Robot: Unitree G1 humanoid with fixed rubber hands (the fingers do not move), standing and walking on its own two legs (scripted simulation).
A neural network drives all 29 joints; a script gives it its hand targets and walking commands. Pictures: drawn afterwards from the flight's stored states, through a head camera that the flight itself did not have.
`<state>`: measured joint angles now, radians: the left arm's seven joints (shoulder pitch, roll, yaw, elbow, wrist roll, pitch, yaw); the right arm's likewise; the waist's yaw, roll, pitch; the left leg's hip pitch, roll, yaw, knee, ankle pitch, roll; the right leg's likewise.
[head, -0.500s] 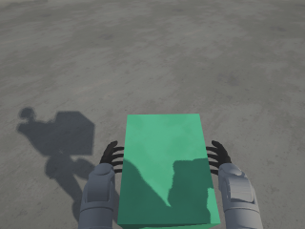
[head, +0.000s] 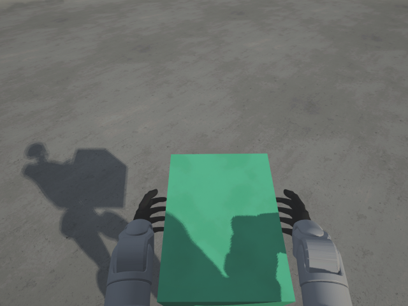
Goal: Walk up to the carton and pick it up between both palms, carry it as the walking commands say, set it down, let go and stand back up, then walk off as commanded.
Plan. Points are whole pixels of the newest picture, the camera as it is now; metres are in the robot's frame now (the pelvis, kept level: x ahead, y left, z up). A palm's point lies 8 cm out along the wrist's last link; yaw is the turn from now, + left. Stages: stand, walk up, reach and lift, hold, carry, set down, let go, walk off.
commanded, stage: hold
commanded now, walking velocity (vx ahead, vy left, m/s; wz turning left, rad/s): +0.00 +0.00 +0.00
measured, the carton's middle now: (219, 231) +0.32 +0.00 -0.04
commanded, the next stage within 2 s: carry in 0.04 s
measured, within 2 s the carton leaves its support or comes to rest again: neither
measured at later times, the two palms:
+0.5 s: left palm (176, 224) +0.28 +0.09 +0.05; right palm (334, 240) +0.25 -0.21 +0.04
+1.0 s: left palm (173, 242) +0.23 +0.09 +0.06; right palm (341, 240) +0.24 -0.21 +0.07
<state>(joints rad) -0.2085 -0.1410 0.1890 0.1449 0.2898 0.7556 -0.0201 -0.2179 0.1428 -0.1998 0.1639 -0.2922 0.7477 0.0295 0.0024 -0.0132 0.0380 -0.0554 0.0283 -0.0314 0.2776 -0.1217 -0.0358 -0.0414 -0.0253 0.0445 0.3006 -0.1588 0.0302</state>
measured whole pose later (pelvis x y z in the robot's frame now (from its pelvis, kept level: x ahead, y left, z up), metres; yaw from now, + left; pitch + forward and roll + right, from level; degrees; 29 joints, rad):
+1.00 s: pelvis -0.05 -0.07 -0.02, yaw -1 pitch +5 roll -2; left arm -0.28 -0.16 0.15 -0.22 0.10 1.23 0.28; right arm -0.29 0.16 -0.13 -0.18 -0.15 1.23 -0.19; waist 0.03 0.00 -0.09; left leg -0.38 0.14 0.11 0.58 -0.27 -0.04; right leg -0.53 -0.03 -0.03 0.84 -0.38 0.03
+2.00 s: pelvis -0.17 -0.32 -0.01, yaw -1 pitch +4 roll -2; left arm -0.26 -0.15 0.13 -0.23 0.11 1.23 0.26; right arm -0.28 0.16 -0.13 -0.19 -0.12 1.23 -0.21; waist 0.02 0.00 -0.07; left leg -0.33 0.14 0.12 0.54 -0.27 -0.04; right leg -0.49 -0.01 -0.05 0.78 -0.34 0.02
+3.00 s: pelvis -0.32 -0.60 -0.01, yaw +0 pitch +4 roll -2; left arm -0.25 -0.15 0.12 -0.23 0.13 1.23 0.25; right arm -0.27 0.16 -0.13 -0.20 -0.10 1.24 -0.23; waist 0.01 -0.01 -0.05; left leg -0.33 0.13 0.14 0.54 -0.27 -0.02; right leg -0.51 0.02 -0.07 0.82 -0.33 0.01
